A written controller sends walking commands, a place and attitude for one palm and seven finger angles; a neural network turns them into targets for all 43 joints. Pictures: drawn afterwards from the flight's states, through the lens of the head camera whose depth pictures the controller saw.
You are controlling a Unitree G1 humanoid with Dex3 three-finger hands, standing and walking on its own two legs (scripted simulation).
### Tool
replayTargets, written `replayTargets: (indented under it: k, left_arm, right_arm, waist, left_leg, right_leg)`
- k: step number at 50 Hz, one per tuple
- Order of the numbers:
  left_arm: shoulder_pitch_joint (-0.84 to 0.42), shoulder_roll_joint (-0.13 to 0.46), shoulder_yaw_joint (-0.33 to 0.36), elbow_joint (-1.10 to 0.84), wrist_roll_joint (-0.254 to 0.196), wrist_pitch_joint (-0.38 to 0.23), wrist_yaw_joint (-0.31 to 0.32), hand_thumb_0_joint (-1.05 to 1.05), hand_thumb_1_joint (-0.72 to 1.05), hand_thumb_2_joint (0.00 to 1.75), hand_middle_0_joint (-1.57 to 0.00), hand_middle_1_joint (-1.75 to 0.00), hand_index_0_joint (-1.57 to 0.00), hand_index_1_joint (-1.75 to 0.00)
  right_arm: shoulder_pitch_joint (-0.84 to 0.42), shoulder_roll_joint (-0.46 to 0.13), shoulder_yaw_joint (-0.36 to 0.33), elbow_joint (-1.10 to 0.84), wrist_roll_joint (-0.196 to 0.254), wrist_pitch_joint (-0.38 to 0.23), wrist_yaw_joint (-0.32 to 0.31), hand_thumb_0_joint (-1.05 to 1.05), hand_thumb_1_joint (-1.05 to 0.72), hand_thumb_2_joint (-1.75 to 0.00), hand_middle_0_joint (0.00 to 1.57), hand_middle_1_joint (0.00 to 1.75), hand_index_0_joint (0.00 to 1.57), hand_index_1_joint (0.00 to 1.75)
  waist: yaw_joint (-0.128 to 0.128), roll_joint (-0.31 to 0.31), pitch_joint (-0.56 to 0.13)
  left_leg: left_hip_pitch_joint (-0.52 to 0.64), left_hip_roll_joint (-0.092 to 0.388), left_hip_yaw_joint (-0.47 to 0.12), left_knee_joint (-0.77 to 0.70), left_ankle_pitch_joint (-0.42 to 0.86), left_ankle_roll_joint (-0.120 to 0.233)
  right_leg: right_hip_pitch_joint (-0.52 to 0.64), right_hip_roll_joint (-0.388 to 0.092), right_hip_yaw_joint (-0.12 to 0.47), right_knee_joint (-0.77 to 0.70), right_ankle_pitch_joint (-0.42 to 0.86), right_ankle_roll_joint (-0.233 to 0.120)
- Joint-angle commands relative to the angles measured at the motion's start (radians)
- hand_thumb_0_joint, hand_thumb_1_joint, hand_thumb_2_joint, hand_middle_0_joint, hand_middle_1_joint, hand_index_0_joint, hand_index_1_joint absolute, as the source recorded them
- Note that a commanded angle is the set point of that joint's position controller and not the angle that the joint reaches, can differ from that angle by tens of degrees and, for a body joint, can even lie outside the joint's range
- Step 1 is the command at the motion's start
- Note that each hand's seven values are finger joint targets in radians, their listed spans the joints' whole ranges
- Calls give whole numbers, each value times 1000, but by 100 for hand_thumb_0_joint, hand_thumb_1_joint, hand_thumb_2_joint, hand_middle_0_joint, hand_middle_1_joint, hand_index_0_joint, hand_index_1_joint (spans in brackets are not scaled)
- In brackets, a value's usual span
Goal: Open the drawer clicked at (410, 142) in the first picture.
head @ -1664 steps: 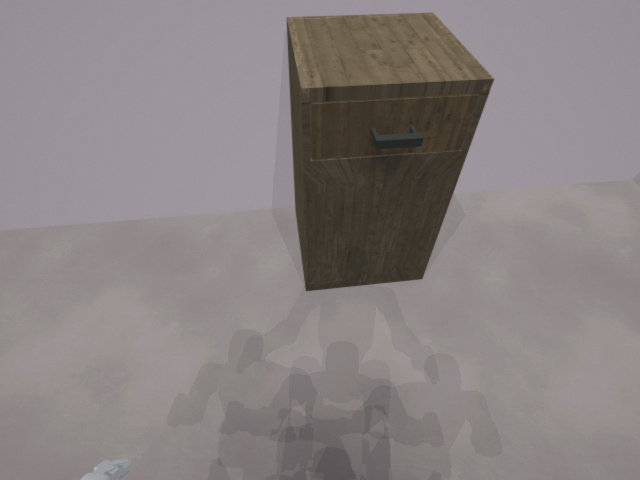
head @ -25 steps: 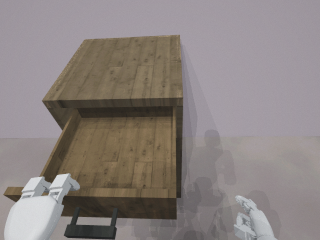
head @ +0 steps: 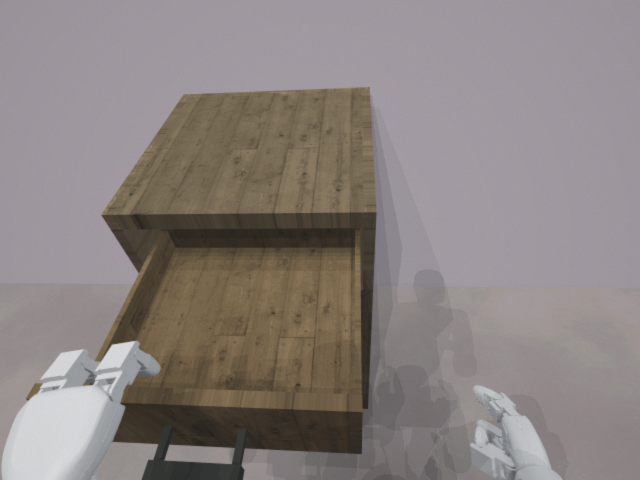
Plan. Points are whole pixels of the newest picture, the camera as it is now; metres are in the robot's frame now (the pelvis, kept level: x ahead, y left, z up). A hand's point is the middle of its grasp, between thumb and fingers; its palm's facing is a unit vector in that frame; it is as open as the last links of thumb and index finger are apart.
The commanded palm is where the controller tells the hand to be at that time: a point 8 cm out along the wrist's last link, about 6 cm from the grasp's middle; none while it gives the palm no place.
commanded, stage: lift the hand off the handle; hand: left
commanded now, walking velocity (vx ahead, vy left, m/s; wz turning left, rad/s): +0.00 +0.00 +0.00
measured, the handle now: (199, 455) +0.16 +0.20 -0.06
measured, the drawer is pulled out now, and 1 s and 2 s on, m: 0.29 0.29 0.29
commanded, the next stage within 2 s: draw the hand back to the body in 0.14 s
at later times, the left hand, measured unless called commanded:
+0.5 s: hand (88, 427) +0.13 +0.25 +0.10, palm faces +0.11 -0.10 -0.99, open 13.8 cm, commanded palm +0.10 +0.24 +0.15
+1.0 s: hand (117, 398) +0.15 +0.22 +0.12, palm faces +0.33 -0.79 -0.52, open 13.6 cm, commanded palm +0.11 +0.26 +0.17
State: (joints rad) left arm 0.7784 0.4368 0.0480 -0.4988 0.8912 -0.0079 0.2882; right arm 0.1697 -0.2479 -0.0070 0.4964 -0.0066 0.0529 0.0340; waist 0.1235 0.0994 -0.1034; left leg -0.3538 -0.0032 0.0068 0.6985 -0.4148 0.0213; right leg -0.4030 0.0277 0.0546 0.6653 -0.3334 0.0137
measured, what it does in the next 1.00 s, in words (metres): stands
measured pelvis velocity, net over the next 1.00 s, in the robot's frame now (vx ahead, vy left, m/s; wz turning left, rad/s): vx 0.00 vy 0.00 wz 0.05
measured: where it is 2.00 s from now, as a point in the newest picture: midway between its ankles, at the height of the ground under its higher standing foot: outside the picture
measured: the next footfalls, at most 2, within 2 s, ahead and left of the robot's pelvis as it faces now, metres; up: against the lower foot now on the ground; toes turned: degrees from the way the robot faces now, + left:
none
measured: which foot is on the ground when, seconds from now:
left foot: down 0.00-1.00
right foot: down 0.00-1.00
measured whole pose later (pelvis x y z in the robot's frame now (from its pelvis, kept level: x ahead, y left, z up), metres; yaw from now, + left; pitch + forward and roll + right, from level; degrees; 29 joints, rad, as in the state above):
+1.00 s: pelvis +0.00 +0.00 +0.01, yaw +3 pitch -2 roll -1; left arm 0.67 0.30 0.15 -0.51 0.10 -0.04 0.14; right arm 0.21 -0.21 0.02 0.53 0.02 -0.08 -0.09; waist 0.07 0.07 0.01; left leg -0.16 -0.02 -0.03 0.55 -0.35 0.02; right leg -0.20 0.00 0.02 0.51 -0.28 0.01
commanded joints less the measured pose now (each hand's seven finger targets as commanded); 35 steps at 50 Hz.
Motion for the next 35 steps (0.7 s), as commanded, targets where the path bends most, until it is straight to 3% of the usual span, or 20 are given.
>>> replayTargets:
  k: [1, 4, 5, 7, 8, 10, 15, 16, 17, 21, 22, 23, 24, 26, 27, 28, 30, 31, 32, 35]
  left_arm:
    - [40, 175, 152, -197, 8, 2, 20, 0, -50, 30, -30, -120, -30, -120]
    - [8, 171, 138, -213, 20, -5, 13, 0, -50, 30, -30, -120, -30, -120]
    - [31, 140, 112, -221, 11, -7, 10, 0, -50, 30, -30, -120, -30, -120]
    - [64, 150, 131, -214, 5, -9, 3, 0, -50, 30, -30, -120, -30, -120]
    - [80, 129, 106, -222, -12, -10, -1, 0, -50, 30, -30, -120, -30, -120]
    - [41, 130, 95, -243, -1, -12, -2, 0, -50, 30, -30, -120, -30, -120]
    - [-15, 167, 125, -253, 34, -24, 15, 0, -50, 30, -30, -120, -30, -120]
    - [2, 173, 146, -269, 29, -20, 20, 0, -50, 30, -30, -120, -30, -120]
    - [-13, 193, 155, -278, 39, -20, 24, 0, -50, 30, -30, -120, -30, -120]
    - [-28, 160, 139, -266, 12, -5, 9, 0, -50, 30, -30, -120, -30, -120]
    - [-56, 185, 145, -266, 21, 1, 4, 0, -50, 30, -30, -120, -30, -120]
    - [-58, 153, 117, -252, 8, 8, -5, 0, -50, 30, -30, -120, -30, -120]
    - [-61, 164, 125, -239, 8, 14, -14, 0, -50, 30, -30, -120, -30, -120]
    - [-31, 169, 143, -215, -6, 33, -32, 0, -50, 30, -30, -120, -30, -120]
    - [-50, 188, 143, -218, 3, 38, -41, 0, -50, 30, -30, -120, -30, -120]
    - [-60, 176, 129, -219, -8, 41, -50, 0, -50, 30, -30, -120, -30, -120]
    - [-85, 187, 129, -231, -7, 46, -64, 0, -50, 30, -30, -120, -30, -120]
    - [-76, 200, 153, -229, -10, 53, -68, 0, -50, 30, -30, -120, -30, -120]
    - [-107, 223, 162, -242, -2, 49, -72, 0, -50, 30, -30, -120, -30, -120]
    - [-102, 235, 183, -235, -16, 25, -78, 0, -50, 30, -30, -120, -30, -120]
  right_arm:
    - [-170, -83, -28, -180, 10, -53, -12, 0, -90, -90, 20, 30, 20, 30]
    - [-144, -83, -24, -183, 1, -53, -7, 0, -90, -90, 20, 30, 20, 30]
    - [-142, -80, -29, -185, 6, -56, -6, 0, -90, -90, 20, 30, 20, 30]
    - [-130, -81, -25, -181, 7, -58, 0, 0, -90, -90, 20, 30, 20, 30]
    - [-141, -80, -32, -185, 12, -53, -2, 0, -90, -90, 20, 30, 20, 30]
    - [-136, -85, -32, -189, 5, -52, 0, 0, -90, -90, 20, 30, 20, 30]
    - [-129, -87, -26, -186, -5, -51, -3, 0, -90, -90, 20, 30, 20, 30]
    - [-146, -87, -28, -191, 1, -56, -4, 0, -90, -90, 20, 30, 20, 30]
    - [-119, -88, -21, -188, -6, -55, -1, 0, -90, -90, 20, 30, 20, 30]
    - [-154, -84, -30, -181, 7, -53, -5, 0, -90, -90, 20, 30, 20, 30]
    - [-128, -85, -22, -177, 2, -51, -2, 0, -90, -90, 20, 30, 20, 30]
    - [-140, -81, -28, -175, 8, -48, -5, 0, -90, -90, 20, 30, 20, 30]
    - [-141, -84, -26, -176, 7, -47, -6, 0, -90, -90, 20, 30, 20, 30]
    - [-174, -83, -24, -177, 21, -49, -11, 0, -90, -90, 20, 30, 20, 30]
    - [-147, -83, -14, -177, 17, -45, -8, 0, -90, -90, 20, 30, 20, 30]
    - [-157, -82, -19, -177, 21, -41, -13, 0, -90, -90, 20, 30, 20, 30]
    - [-156, -86, -17, -181, 19, -41, -16, 0, -90, -90, 20, 30, 20, 30]
    - [-185, -87, -14, -184, 24, -46, -21, 0, -90, -90, 20, 30, 20, 30]
    - [-151, -89, -7, -180, 16, -45, -21, 0, -90, -90, 20, 30, 20, 30]
    - [-152, -90, -13, -176, 14, -43, -32, 0, -90, -90, 20, 30, 20, 30]
  waist:
    - [6, -88, -23]
    - [6, -65, -34]
    - [5, -43, -26]
    - [7, -59, -64]
    - [7, -65, -27]
    - [2, -62, -32]
    - [-2, -44, -17]
    - [6, -21, -26]
    - [4, -13, -67]
    - [-1, -1, -30]
    - [-4, -5, -44]
    - [-4, -26, -8]
    - [-1, -51, -25]
    - [7, -32, 1]
    - [7, -45, -30]
    - [6, -60, 7]
    - [5, -79, 0]
    - [11, -55, 12]
    - [8, -59, -30]
    - [8, -57, -1]
  left_leg:
    - [58, 33, -14, -118, 300, -6]
    - [79, 39, -10, -127, 338, -6]
    - [87, 43, -10, -125, 358, -7]
    - [107, 47, -11, -119, 406, -8]
    - [95, 50, -12, -128, 389, -13]
    - [92, 50, -14, -130, 377, -10]
    - [92, 48, -18, -130, 325, -14]
    - [98, 49, -29, -130, 329, -17]
    - [108, 53, -26, -128, 359, -18]
    - [112, 54, -37, -137, 352, -23]
    - [102, 58, -34, -144, 347, -23]
    - [90, 56, -31, -154, 334, -23]
    - [89, 56, -33, -159, 329, -20]
    - [83, 52, -36, -177, 300, -22]
    - [83, 54, -29, -182, 306, -20]
    - [73, 52, -29, -191, 305, -24]
    - [81, 51, -28, -196, 304, -17]
    - [83, 49, -35, -201, 294, -16]
    - [93, 48, -24, -200, 302, -12]
    - [113, 40, -18, -197, 294, -8]
  right_leg:
    - [51, -23, 13, -138, 212, -54]
    - [47, -29, -22, -130, 202, -51]
    - [45, -29, -24, -129, 211, -51]
    - [54, -27, -27, -126, 233, -47]
    - [52, -24, -27, -134, 221, -48]
    - [42, -27, -34, -134, 205, -46]
    - [12, -21, -23, -141, 146, -55]
    - [22, -15, -4, -144, 147, -62]
    - [23, -23, -27, -128, 139, -57]
    - [23, -18, -25, -143, 141, -60]
    - [27, -26, -52, -129, 123, -54]
    - [30, -24, -54, -135, 126, -55]
    - [41, -26, -62, -137, 129, -50]
    - [67, -17, -32, -157, 130, -56]
    - [78, -26, -56, -147, 121, -49]
    - [82, -24, -54, -154, 127, -51]
    - [91, -28, -53, -165, 137, -46]
    - [102, -20, -29, -178, 140, -52]
    - [116, -32, -51, -171, 140, -46]
    - [111, -33, -35, -197, 155, -47]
